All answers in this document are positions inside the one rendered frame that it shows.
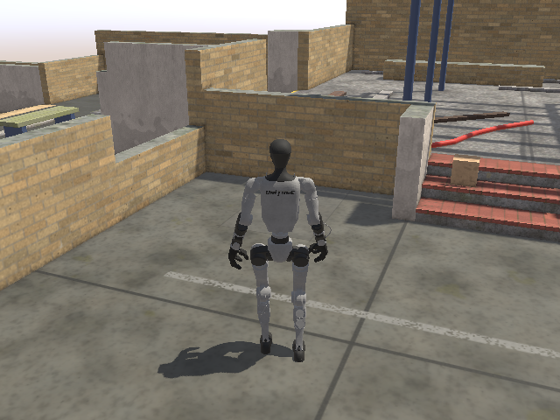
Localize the robot right foot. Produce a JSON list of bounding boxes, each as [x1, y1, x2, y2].
[[292, 339, 305, 362]]

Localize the robot right upper arm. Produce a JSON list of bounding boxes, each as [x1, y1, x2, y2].
[[298, 177, 320, 225]]

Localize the robot left forearm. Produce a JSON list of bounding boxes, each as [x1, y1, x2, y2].
[[230, 213, 248, 250]]

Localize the robot left hand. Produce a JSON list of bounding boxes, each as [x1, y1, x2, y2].
[[228, 247, 249, 270]]

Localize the robot left upper arm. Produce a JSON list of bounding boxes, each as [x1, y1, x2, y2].
[[239, 177, 263, 226]]

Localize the right robot thigh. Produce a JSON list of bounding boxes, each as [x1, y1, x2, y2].
[[291, 244, 310, 306]]

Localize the robot right hand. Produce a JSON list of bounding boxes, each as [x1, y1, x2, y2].
[[308, 243, 328, 263]]

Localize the robot right forearm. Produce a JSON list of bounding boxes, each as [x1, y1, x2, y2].
[[311, 212, 326, 246]]

